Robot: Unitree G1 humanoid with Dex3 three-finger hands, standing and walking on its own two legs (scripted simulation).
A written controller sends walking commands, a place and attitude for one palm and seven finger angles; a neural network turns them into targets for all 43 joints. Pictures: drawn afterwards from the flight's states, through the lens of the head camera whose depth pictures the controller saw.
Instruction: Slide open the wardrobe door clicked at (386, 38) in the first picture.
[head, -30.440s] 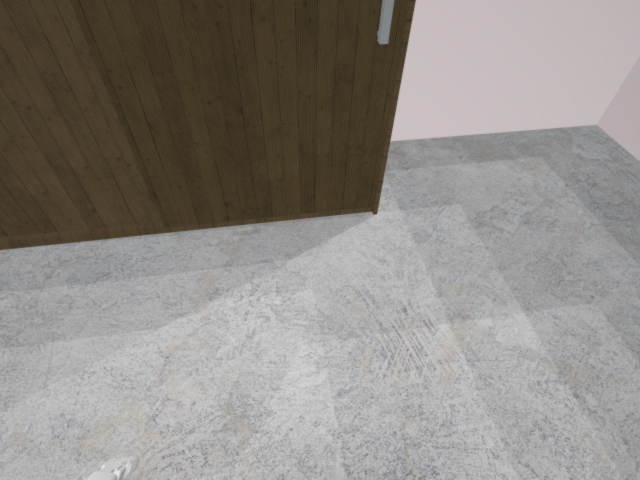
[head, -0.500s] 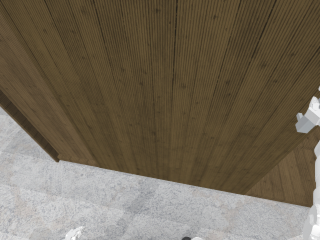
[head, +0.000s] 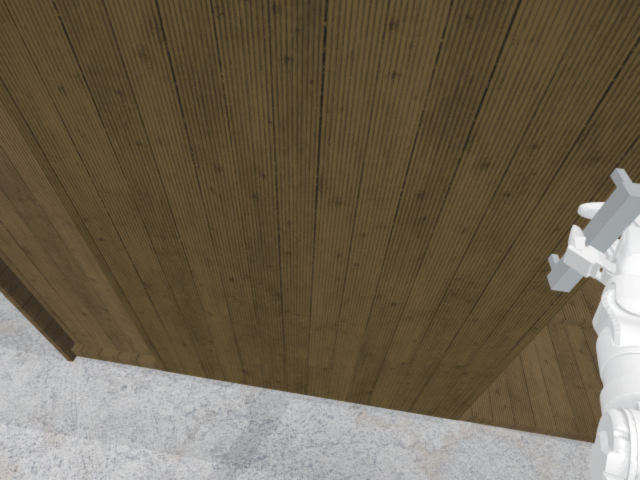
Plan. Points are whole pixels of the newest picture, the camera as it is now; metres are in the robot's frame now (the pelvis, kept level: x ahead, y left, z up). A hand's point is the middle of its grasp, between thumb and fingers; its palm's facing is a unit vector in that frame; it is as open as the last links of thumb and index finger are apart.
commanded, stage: stop walking and hold the door there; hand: right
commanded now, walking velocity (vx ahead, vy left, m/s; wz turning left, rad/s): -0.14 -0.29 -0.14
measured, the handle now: (587, 232) +0.44 -0.33 +0.11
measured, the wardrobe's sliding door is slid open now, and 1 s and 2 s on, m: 0.58 0.58 0.58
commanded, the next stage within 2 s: loosen the grip on the handle in 0.96 s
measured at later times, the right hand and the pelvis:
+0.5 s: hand (573, 256) +0.39 -0.30 +0.11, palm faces +0.31 +0.94 -0.16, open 6.0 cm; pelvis -0.04 -0.06 +0.00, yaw -1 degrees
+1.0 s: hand (574, 254) +0.40 -0.30 +0.11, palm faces +0.34 +0.93 -0.14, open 5.8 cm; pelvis -0.02 -0.05 +0.00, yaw +0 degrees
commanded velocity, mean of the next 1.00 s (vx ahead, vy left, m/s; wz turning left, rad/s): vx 0.02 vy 0.01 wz -0.02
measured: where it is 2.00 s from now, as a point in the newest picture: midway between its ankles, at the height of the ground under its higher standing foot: outside the picture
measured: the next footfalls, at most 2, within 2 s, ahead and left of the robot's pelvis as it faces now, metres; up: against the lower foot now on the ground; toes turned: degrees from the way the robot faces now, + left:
right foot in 0.12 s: +0.09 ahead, -0.16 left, +0.00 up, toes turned -7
left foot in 0.48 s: -0.03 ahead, +0.05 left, +0.00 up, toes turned +1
